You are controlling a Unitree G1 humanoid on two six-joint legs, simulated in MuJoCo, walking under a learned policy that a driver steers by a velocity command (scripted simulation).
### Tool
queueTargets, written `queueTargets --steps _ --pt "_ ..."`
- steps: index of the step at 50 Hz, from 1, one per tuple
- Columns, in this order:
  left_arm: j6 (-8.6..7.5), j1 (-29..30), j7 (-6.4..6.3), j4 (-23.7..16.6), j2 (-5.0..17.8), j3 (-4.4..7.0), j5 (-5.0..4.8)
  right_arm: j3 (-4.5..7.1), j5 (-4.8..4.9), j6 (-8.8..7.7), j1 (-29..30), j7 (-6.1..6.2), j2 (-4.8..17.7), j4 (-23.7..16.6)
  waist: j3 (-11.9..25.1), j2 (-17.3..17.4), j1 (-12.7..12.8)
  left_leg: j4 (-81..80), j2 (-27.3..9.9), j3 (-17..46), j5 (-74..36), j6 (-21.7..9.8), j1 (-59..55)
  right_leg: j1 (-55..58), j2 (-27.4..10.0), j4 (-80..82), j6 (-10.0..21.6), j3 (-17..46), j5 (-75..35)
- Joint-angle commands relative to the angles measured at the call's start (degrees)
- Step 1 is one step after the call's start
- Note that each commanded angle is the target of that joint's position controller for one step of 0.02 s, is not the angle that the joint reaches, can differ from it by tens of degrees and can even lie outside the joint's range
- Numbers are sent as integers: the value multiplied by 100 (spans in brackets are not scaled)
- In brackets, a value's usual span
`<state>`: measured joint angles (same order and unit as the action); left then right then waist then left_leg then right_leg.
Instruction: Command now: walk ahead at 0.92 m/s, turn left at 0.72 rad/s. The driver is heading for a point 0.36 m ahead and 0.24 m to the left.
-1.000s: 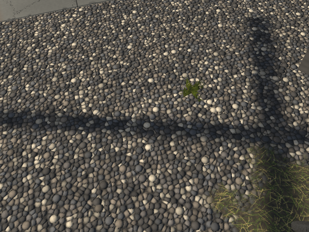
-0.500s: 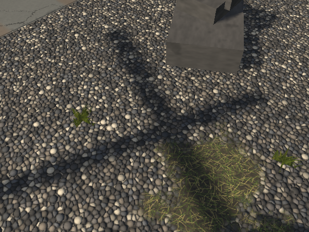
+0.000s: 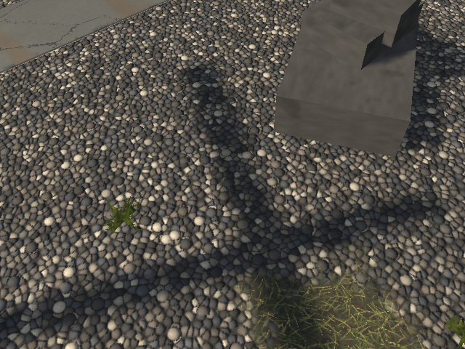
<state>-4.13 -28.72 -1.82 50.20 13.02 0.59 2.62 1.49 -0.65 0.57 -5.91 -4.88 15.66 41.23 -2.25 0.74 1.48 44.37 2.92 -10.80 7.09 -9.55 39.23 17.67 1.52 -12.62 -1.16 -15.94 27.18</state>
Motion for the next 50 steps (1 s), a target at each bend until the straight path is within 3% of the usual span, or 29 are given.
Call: queueTargets --steps 1,2,3,4,5,6,7,8,10,13,16,18,20,22,23,24,25,26,27,28,31,35,41,42,43,44,45,48,50 --pt "98 922 -130 -598 1649 431 83 382 41 -60 -2527 171 1089 334 1129 -957 -1706 -135 524 234 1126 -539 -3404 -1514 -1604 -3860 255 265 -9588" --pt "81 1225 -11 -650 1435 404 2 545 30 -79 -2992 283 1325 507 1061 -256 -1915 -910 235 1073 1254 -805 -4460 -2802 -867 -6148 321 257 -6007" --pt "-69 1380 148 -1102 350 121 20 615 3 -1 -2254 347 1643 455 619 1254 -961 -1376 -868 3704 1742 -1405 -5225 -5579 363 -8108 103 832 -301" --pt "-222 1578 188 -1569 599 89 -39 652 33 3 -1896 339 1777 231 1063 892 -859 -2548 -1449 5798 2378 -1988 -5554 -6643 347 -8488 123 2158 -338" --pt "-343 1723 213 -1603 825 81 -10 619 10 -35 -1920 392 1491 229 678 157 -777 -3134 -1623 5907 2805 -1740 -5108 -6765 -39 -8008 207 2392 -655" --pt "-387 1675 214 -1545 911 79 -20 528 -25 -84 -1890 421 1106 338 132 -445 -458 -3327 -1498 5509 2570 -1489 -4265 -6502 -286 -7332 216 2342 -885" --pt "-329 1738 192 -1526 876 51 72 480 -50 -169 -1689 452 995 337 -164 -666 -204 -3332 -1242 4944 2046 -1300 -3534 -6189 -477 -6873 139 2303 -846" --pt "-198 1644 194 -1490 845 16 179 427 -50 -262 -1516 490 935 292 -288 -687 6 -3338 -961 4471 1669 -1213 -3000 -5910 -587 -6579 21 2286 -803" --pt "34 1760 220 -1564 766 -44 240 381 26 -423 -1479 475 954 267 -478 -579 135 -3503 -603 3833 1258 -1126 -2123 -5620 -789 -5816 -178 2049 -738" --pt "75 2916 328 -2036 639 -156 106 411 67 -512 -1600 460 1032 252 -741 -304 -215 -3736 -147 3222 184 -848 -1437 -5118 -777 -3977 -341 1634 -2035" --pt "53 3415 360 -2201 501 -215 -32 477 133 -503 -1990 417 1154 377 -366 97 -664 -3476 -133 3154 -1658 -476 -2100 -4559 -401 -2654 -221 1420 -3250" --pt "-16 3421 312 -2179 541 -203 -7 494 132 -478 -2186 456 1187 516 -195 91 -790 -2932 -184 2936 -3381 -217 -2949 -4411 -143 -1999 -30 1287 -3476" --pt "-104 2872 185 -2014 771 -91 59 501 107 -502 -2297 545 1268 612 335 307 -619 -1951 -212 3012 -5001 180 -3647 -3592 257 -1537 138 1328 -3424" --pt "-225 1186 59 -1517 1270 135 39 546 116 -552 -1697 558 1442 476 1095 430 406 57 -120 2933 -4659 511 -3568 -1933 -133 -1041 309 1639 -4159" --pt "-343 467 21 -1467 1504 294 -317 194 48 -464 -1607 564 263 273 2092 -304 668 1899 101 2832 -268 807 -2286 117 -1356 -1962 595 2722 -5592" --pt "-383 267 106 -1413 1596 269 -73 35 85 -472 -2564 548 -37 209 3028 -2188 219 3936 839 2569 3165 1055 -832 1600 -2896 -2293 1609 4754 -7984" --pt "-349 523 169 -1466 1516 370 -102 144 321 -427 -2654 521 645 204 3404 -1730 297 4553 429 2703 2568 1172 -324 1416 -2982 -1753 1949 5470 -6108" --pt "-294 1038 153 -1626 1099 335 -109 225 369 -332 -1851 549 1020 54 2586 -972 391 4240 26 2355 2184 1229 -215 585 -2491 -1458 1712 4533 -5379" --pt "-278 1403 185 -1519 848 250 -157 224 296 -265 -1310 572 988 -82 1670 -297 264 3951 -155 2020 2026 1267 -93 -447 -2173 -1254 1534 3862 -5411" --pt "-284 1505 216 -1458 742 185 -212 230 213 -211 -1032 585 940 -180 1106 -75 162 3753 -278 1918 2033 1274 -84 -1251 -1957 -998 1519 3530 -5497" --pt "-291 1855 262 -1187 813 227 -251 106 199 -118 -1209 564 398 -333 464 -399 -367 2286 -559 1770 1940 1189 -794 -2837 -1642 -356 1462 2698 -5444" --pt "-228 2037 211 -951 1206 364 -295 -41 89 -178 -828 490 240 -390 837 -659 -318 36 -511 1412 153 1198 -1915 -3267 -1291 -258 1393 1751 -5708" --pt "-114 1770 203 -609 1231 354 -406 128 -35 -203 -232 459 678 -504 723 -500 -278 -1549 -290 1285 -907 736 -2742 -3145 -1165 -1117 897 1749 -3763" --pt "-110 1502 206 -513 1065 301 -340 192 -49 -207 -249 504 876 -521 711 -251 -234 -1803 -515 1507 -1990 575 -3075 -3274 -890 -1529 636 1620 -3197" --pt "-141 1026 224 -496 828 208 -162 238 -125 -186 -224 564 1203 -640 1051 556 12 -1566 -1465 2381 -4232 133 -3840 -3787 -456 -2271 262 1329 -1570" --pt "-70 607 217 -405 552 88 -188 96 -186 -119 -222 579 753 -638 1622 1188 32 -1702 -2141 3166 -4161 -670 -4131 -4016 -313 -2873 -20 1463 187" --pt "61 922 193 -460 799 134 -249 14 -101 -93 -247 536 413 -574 1550 1030 -143 -1923 -2063 3406 -3215 -806 -3963 -4154 -376 -3237 -168 1709 845" --pt "360 1216 75 -489 978 233 -242 91 -23 -102 189 485 647 -444 1047 669 -23 -2295 -1817 3211 -1614 -423 -3056 -4073 -547 -3315 -311 1911 474" --pt "420 1028 45 -340 790 194 -228 105 -43 -69 624 513 624 -467 935 638 210 -2291 -1447 2658 -1259 -154 -2326 -3276 -481 -2574 -308 1748 -396"
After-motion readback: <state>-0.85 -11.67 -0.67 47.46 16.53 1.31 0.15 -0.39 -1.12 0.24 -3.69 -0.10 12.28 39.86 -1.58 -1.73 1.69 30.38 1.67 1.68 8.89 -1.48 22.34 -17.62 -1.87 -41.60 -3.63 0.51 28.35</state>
